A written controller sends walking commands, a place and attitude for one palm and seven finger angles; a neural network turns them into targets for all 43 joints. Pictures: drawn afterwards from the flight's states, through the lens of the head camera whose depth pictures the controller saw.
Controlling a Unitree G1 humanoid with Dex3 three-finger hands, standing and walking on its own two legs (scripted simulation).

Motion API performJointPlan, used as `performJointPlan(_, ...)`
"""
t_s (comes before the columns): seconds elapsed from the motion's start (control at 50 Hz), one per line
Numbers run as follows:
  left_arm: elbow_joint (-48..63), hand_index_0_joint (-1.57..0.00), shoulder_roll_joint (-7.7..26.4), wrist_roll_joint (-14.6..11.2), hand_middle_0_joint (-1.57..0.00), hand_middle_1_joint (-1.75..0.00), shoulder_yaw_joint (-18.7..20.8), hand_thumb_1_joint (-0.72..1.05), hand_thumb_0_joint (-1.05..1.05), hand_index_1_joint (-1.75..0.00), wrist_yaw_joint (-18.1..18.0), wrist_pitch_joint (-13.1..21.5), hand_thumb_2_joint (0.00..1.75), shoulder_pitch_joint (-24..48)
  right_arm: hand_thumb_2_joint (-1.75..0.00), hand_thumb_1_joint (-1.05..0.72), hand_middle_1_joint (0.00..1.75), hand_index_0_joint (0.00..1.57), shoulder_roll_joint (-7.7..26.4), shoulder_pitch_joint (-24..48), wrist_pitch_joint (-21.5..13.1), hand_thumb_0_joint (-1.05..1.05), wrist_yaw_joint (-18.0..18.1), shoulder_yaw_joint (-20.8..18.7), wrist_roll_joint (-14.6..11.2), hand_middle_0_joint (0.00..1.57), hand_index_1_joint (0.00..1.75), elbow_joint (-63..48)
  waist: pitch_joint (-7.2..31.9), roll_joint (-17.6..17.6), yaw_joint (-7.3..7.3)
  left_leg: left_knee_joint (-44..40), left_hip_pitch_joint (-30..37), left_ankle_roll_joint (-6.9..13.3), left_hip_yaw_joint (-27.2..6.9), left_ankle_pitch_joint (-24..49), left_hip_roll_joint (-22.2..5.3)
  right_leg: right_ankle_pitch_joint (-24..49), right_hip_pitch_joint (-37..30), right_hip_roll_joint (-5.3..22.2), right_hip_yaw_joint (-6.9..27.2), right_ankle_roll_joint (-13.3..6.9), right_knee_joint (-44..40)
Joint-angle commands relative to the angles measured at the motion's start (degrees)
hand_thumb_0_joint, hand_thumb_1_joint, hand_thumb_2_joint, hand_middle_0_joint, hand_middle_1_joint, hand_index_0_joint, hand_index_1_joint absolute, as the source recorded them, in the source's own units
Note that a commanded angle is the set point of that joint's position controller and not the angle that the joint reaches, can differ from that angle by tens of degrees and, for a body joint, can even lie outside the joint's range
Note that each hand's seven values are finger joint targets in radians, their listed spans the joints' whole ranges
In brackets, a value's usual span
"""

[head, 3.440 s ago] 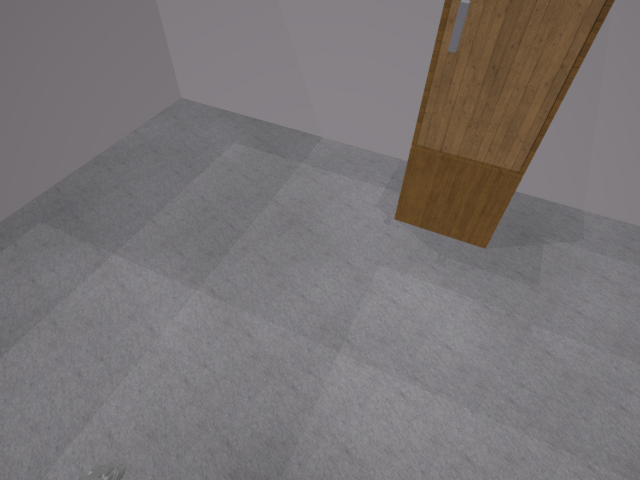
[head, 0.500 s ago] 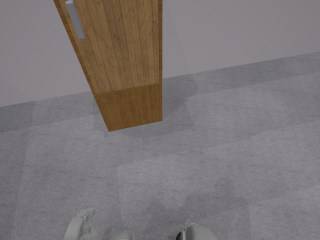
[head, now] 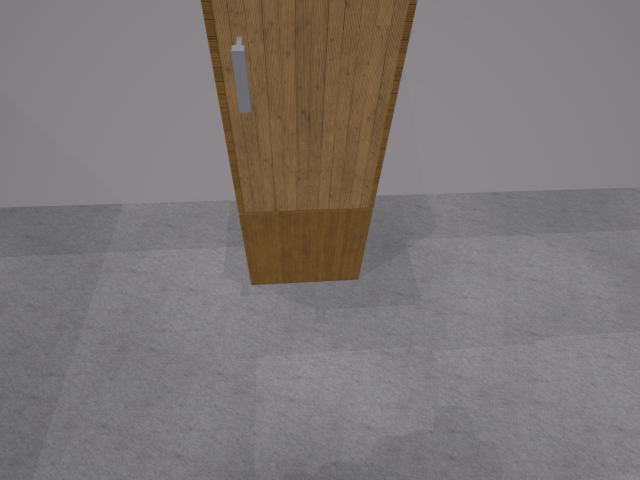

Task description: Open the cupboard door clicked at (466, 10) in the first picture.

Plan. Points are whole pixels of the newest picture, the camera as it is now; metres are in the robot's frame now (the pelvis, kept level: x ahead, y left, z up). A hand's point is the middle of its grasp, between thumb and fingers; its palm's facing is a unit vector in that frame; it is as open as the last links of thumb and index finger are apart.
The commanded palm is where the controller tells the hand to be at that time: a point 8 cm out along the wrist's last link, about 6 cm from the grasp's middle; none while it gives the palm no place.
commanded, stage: turn to face it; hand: left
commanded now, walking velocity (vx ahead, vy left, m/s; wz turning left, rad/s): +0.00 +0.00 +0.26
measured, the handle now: (242, 75) +0.81 +0.20 +0.08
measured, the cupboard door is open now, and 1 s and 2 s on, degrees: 0 0 0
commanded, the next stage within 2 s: take the last steps up to it in 0.06 s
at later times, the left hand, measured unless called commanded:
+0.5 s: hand out of the picture -0.05 +0.16 -0.19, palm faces +0.14 -0.98 -0.13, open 7.4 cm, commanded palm none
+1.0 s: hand out of the picture +0.14 +0.13 -0.18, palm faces +0.14 -0.98 -0.17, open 7.3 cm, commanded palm none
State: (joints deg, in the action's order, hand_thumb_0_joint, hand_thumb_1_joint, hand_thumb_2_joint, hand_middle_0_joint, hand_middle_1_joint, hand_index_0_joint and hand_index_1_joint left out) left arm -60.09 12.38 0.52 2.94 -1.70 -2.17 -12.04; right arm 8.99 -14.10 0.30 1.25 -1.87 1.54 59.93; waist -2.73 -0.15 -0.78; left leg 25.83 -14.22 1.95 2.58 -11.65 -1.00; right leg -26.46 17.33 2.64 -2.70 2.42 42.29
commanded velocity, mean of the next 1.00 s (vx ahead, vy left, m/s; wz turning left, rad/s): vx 0.25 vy -0.05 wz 0.03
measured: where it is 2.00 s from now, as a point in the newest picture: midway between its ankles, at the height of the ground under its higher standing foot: (321, 474)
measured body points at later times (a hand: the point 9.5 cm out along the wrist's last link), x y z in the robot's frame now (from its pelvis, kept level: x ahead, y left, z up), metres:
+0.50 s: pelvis +0.00 +0.00 -0.01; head +0.00 +0.02 +0.44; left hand -0.05 +0.21 -0.18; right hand +0.05 -0.23 -0.15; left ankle -0.04 +0.10 -0.74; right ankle -0.01 -0.13 -0.70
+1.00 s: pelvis +0.15 -0.04 +0.00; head +0.17 -0.03 +0.45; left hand +0.13 +0.18 -0.17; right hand +0.22 -0.27 -0.15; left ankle +0.17 +0.08 -0.70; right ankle +0.14 -0.15 -0.74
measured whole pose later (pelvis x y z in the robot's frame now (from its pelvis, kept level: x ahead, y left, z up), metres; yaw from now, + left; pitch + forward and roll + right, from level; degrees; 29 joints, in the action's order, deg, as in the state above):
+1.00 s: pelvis +0.15 -0.04 +0.00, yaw +6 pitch +0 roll -1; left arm -63.3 8.0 2.0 2.0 -0.9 2.9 -16.5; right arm 9.9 -13.3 -0.7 -0.7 -3.7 1.6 59.9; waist -1.5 0.7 -0.5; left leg 50.7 -27.0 -0.6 6.5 -19.0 -6.9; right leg -15.1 9.7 1.5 -9.6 -1.0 24.9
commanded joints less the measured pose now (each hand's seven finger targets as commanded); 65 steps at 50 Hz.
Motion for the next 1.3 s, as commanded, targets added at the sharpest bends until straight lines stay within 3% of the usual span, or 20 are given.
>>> performJointPlan(0.0,2.9,-0.20,1.3,-0.3,-0.20,-0.30,0.2,0.90,0.00,-0.30,0.0,1.6,0.90,-2.9,-0.90,-0.90,0.30,0.20,11.1,-1.7,0.0,0.00,0.3,-2.6,-0.4,0.20,0.30,-2.1,7.0,8.2,0.39,-4.6,7.5,6.4,-13.1,26.3,-12.2,5.7,-2.0,-0.7,-0.7,0.0,-9.4)
performJointPlan(0.06,1.7,-0.20,5.4,0.4,-0.20,-0.30,0.6,0.90,0.00,-0.30,-0.8,2.6,0.90,-6.4,-0.90,-0.90,0.30,0.20,7.9,0.4,0.1,0.00,-0.5,-2.3,-1.4,0.20,0.30,-3.2,6.4,-1.4,1.74,3.0,-4.9,0.0,-7.6,8.2,-5.8,18.7,-14.5,7.8,6.5,-2.0,-23.7)
performJointPlan(0.08,2.0,-0.20,8.6,0.6,-0.20,-0.30,1.0,0.90,0.00,-0.30,-0.9,2.7,0.90,-5.8,-0.90,-0.90,0.30,0.20,5.3,1.3,0.3,0.00,-1.0,-1.7,-1.5,0.20,0.30,-4.4,4.3,-10.0,1.39,7.0,-9.6,-2.6,-2.0,-4.2,-0.2,22.3,-13.7,16.2,12.9,-6.1,-25.4)
performJointPlan(0.12,3.5,-0.20,9.2,0.8,-0.20,-0.30,1.4,0.90,0.00,-0.30,-0.8,2.6,0.90,-4.7,-0.90,-0.90,0.30,0.20,7.1,5.2,2.1,0.00,-1.0,-2.4,-0.7,0.20,0.30,-5.7,0.0,-16.0,2.81,22.2,-10.3,-2.9,-2.9,-18.4,-0.6,20.6,-3.2,20.3,15.8,-12.2,-28.7)
performJointPlan(0.32,0.5,-0.20,6.7,0.8,-0.20,-0.30,0.8,0.90,0.00,-0.30,0.6,3.1,0.90,-6.4,-0.90,-0.90,0.30,0.20,3.6,-2.6,-0.6,0.00,-1.6,-1.2,0.0,0.20,0.30,-2.0,-1.4,-7.3,-0.29,2.4,6.0,-2.6,5.6,-7.5,-1.0,-6.2,2.9,10.4,5.1,-7.3,-25.8)
performJointPlan(0.34,0.6,-0.20,5.0,0.5,-0.20,-0.30,0.6,0.90,0.00,-0.30,1.0,3.0,0.90,-6.3,-0.90,-0.90,0.30,0.20,5.3,-5.5,-1.1,0.00,-1.3,-1.5,-0.2,0.20,0.30,-0.7,-0.6,-1.4,-1.33,-2.0,11.9,-2.0,1.9,-9.8,-3.0,-6.7,7.1,8.0,3.0,-5.4,-20.6)
performJointPlan(0.38,3.8,-0.20,-0.1,0.4,-0.20,-0.30,-0.2,0.90,0.00,-0.30,1.8,3.2,0.90,-3.0,-0.90,-0.90,0.30,0.20,13.3,-12.9,-1.5,0.00,-0.3,-3.3,0.7,0.20,0.30,0.2,-3.2,17.1,-4.61,-16.7,13.8,5.9,-24.0,-25.9,-21.6,-4.1,19.6,-0.4,-6.5,-1.7,1.4)
performJointPlan(0.4,4.9,-0.20,1.4,1.4,-0.20,-0.30,0.2,0.90,0.00,-0.30,1.7,2.8,0.90,1.5,-0.90,-0.90,0.30,0.20,13.4,-13.7,-1.6,0.00,-0.2,-3.5,0.8,0.20,0.30,0.8,-5.8,16.8,-5.67,-20.2,9.4,7.6,-26.9,-29.4,-23.5,-4.6,21.1,1.0,-2.1,-2.3,11.1)
performJointPlan(0.52,2.2,-0.20,-0.6,1.0,-0.20,-0.30,0.6,0.90,0.00,-0.30,3.3,2.9,0.90,-2.8,-0.90,-0.90,0.30,0.20,8.3,-7.0,-3.5,0.00,0.6,-2.1,0.2,0.20,0.30,-0.3,-3.1,7.7,-0.43,-16.5,8.0,6.2,-7.5,-4.4,-16.1,7.8,15.7,4.0,-0.8,-1.2,11.0)
performJointPlan(0.68,0.7,-0.20,-0.5,0.9,-0.20,-0.30,1.3,0.90,0.00,-0.30,3.3,3.9,0.90,-4.6,-0.90,-0.90,0.30,0.20,8.1,-8.3,-2.8,0.00,0.2,-2.8,0.4,0.20,0.30,2.4,-1.4,6.2,1.72,-6.1,2.2,3.2,-2.1,-2.2,-14.1,13.9,-4.1,-0.5,-6.9,-1.9,-11.4)
performJointPlan(0.7,-1.1,-0.20,1.6,1.1,-0.20,-0.30,1.8,0.90,0.00,-0.30,3.0,4.4,0.90,-10.2,-0.90,-0.90,0.30,0.20,7.4,-8.0,-2.8,0.00,0.0,-2.6,0.1,0.20,0.30,2.5,0.6,2.7,4.50,2.0,-1.7,1.6,0.6,-1.5,-11.4,14.0,-12.8,0.1,-5.1,-2.9,-14.6)
performJointPlan(0.74,-4.2,-0.20,11.4,0.9,-0.20,-0.30,3.7,0.90,0.00,-0.30,1.7,5.4,0.90,-22.5,-0.90,-0.90,0.30,0.20,2.0,-6.4,-3.2,0.00,-0.9,-1.0,-1.0,0.20,0.30,-1.0,6.9,-19.2,8.64,34.4,-21.9,-1.4,6.0,-22.7,-1.6,6.9,-29.0,22.0,26.5,-11.8,-27.6)
performJointPlan(0.76,-4.1,-0.20,11.0,0.4,-0.20,-0.30,3.4,0.90,0.00,-0.30,1.1,5.3,0.90,-21.2,-0.90,-0.90,0.30,0.20,3.9,-2.9,-2.9,0.00,-0.8,-1.5,-0.9,0.20,0.30,-1.8,5.6,-15.2,8.87,41.5,-23.2,-0.6,0.2,-21.9,-3.8,-0.1,-22.8,22.6,28.7,-13.8,-30.9)
performJointPlan(0.86,-0.3,-0.20,2.7,1.3,-0.20,-0.30,0.9,0.90,0.00,-0.30,0.2,5.7,0.90,-6.1,-0.90,-0.90,0.30,0.20,1.4,-4.4,-1.5,0.00,-1.7,-1.8,0.1,0.20,0.30,-0.1,-1.7,-4.4,0.22,35.9,-15.5,-2.2,0.8,-9.2,-7.8,6.7,-2.2,15.1,8.3,-10.8,-32.1)
performJointPlan(0.98,-1.8,-0.20,4.2,1.2,-0.20,-0.30,0.9,0.90,0.00,-0.30,0.7,6.1,0.90,-8.4,-0.90,-0.90,0.30,0.20,1.2,0.4,-2.2,0.00,-2.5,-1.3,-0.2,0.20,0.30,-2.9,-1.5,-5.9,1.04,15.8,-10.0,-2.6,4.4,-5.5,-5.1,15.1,-5.0,13.0,4.1,-11.3,-29.7)
performJointPlan(1.06,-2.0,-0.20,2.9,0.5,-0.20,-0.30,0.8,0.90,0.00,-0.30,1.0,5.3,0.90,-7.8,-0.90,-0.90,0.30,0.20,4.2,-6.3,-3.4,0.00,-1.8,-1.6,-0.1,0.20,0.30,-0.5,0.8,1.1,-2.60,2.1,8.8,-2.4,5.1,1.2,-3.8,13.9,0.6,8.0,-0.1,-7.5,-17.3)
performJointPlan(1.1,0.5,-0.20,-1.3,0.2,-0.20,-0.30,0.1,0.90,0.00,-0.30,1.6,5.2,0.90,-8.2,-0.90,-0.90,0.30,0.20,13.7,-15.6,-3.4,0.00,-0.7,-3.6,0.6,0.20,0.30,0.9,4.7,20.6,-5.52,-11.1,18.7,7.2,-22.6,0.4,-24.3,-6.8,14.9,-2.2,-7.0,-2.6,10.6)
performJointPlan(1.12,1.0,-0.20,0.4,0.9,-0.20,-0.30,0.2,0.90,0.00,-0.30,1.2,4.7,0.90,-5.8,-0.90,-0.90,0.30,0.20,13.2,-14.8,-3.1,0.00,-0.1,-3.3,0.5,0.20,0.30,1.5,4.0,18.5,-5.70,-13.1,16.2,8.1,-24.1,-1.3,-25.4,-7.8,16.8,-0.6,-1.1,-3.3,20.1)
performJointPlan(1.18,0.2,-0.20,-0.1,1.0,-0.20,-0.30,0.4,0.90,0.00,-0.30,2.0,4.7,0.90,-3.8,-0.90,-0.90,0.30,0.20,7.3,-6.9,-3.9,0.00,0.4,-1.6,0.1,0.20,0.30,-0.8,-0.7,5.7,-1.82,-12.3,8.4,7.8,-13.3,11.8,-20.8,2.6,17.0,4.1,1.8,-2.3,24.2)
performJointPlan(1.28,-1.7,-0.20,-3.3,0.4,-0.20,-0.30,-0.6,0.90,0.00,-0.30,0.6,2.3,0.90,-8.1,-0.90,-0.90,0.30,0.20,6.0,-1.5,-3.8,0.00,1.3,-0.9,-0.3,0.20,0.30,-1.1,4.3,6.0,1.76,-6.7,8.2,5.4,1.3,44.7,-15.4,9.1,4.2,2.5,0.0,-0.1,4.9)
